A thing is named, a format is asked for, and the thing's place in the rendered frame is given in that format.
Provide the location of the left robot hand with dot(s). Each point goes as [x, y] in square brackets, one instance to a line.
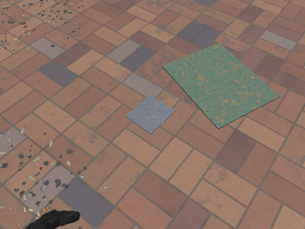
[54, 219]

